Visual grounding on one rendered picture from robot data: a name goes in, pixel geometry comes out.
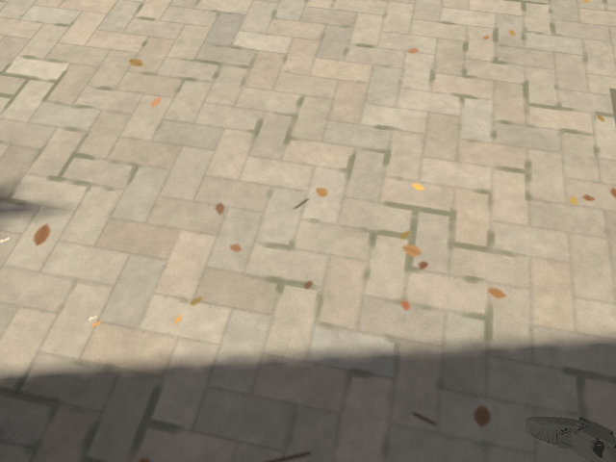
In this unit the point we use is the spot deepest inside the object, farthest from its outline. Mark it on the robot right hand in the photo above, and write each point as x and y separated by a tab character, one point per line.
590	440

